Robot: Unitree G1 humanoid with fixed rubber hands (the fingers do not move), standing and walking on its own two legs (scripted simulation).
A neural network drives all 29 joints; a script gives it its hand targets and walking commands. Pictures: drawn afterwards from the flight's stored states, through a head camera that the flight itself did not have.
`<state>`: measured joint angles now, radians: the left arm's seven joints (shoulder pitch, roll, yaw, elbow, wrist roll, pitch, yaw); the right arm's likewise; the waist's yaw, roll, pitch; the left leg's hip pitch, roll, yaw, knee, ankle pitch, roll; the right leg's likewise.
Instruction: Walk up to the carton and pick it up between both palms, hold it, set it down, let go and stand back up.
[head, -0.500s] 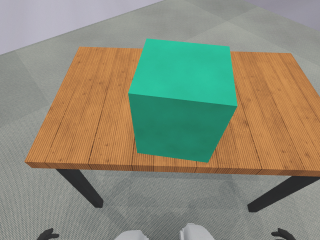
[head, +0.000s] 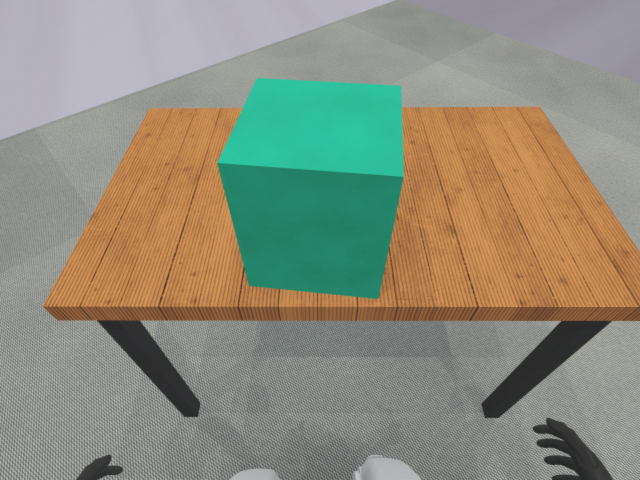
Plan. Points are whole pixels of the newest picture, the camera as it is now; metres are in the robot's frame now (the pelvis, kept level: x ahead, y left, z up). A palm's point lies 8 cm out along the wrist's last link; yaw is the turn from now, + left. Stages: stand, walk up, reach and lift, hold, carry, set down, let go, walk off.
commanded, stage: walk up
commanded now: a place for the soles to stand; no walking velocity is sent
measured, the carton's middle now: (319, 192) +0.50 +0.02 +0.07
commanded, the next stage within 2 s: none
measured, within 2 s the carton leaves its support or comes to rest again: neither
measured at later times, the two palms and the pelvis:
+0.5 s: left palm out of the picture +0.04 +0.31 -0.09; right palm out of the picture +0.05 -0.32 -0.07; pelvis -0.04 +0.00 +0.01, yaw -1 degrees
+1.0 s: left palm out of the picture +0.08 +0.32 -0.11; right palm out of the picture +0.10 -0.30 -0.06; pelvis -0.01 +0.01 +0.00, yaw -1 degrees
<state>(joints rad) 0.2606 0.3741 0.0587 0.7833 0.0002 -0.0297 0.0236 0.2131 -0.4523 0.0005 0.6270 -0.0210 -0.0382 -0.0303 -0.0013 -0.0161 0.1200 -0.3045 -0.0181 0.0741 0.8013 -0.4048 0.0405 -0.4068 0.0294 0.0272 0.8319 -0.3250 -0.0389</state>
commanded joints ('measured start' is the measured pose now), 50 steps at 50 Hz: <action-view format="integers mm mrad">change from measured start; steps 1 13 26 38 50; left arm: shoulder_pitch -65 -38 9 33 -35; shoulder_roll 301 289 258 344 243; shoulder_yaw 52 59 75 93 61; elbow -32 -20 -39 -40 -97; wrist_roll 34 30 18 44 12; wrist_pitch -13 -14 9 -42 -15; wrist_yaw -27 -30 -41 -18 -7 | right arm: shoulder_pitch -63 -22 -50 40 191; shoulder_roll -195 -155 -236 -220 -279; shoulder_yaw -86 -94 -123 -130 -148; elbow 74 86 4 25 57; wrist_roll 1 -12 -35 -12 -13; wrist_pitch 2 -3 -40 -13 -63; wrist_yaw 18 18 -2 39 3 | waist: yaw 10 9 45 20 -44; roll -9 -157 46 -125 89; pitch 60 -82 -13 1 -86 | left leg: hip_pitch -182 -103 -173 -364 308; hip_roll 119 47 373 59 420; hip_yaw -201 -110 -464 -128 -623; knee -236 -80 -490 178 -463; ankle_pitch -427 -214 -315 -149 70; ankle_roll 40 -2 187 11 161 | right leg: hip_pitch -85 -12 -53 132 -373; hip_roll -125 -194 -31 -281 21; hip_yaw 353 492 31 624 74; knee -438 -523 155 -496 300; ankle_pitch -559 -597 -141 -456 -235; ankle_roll -73 -96 -10 -212 5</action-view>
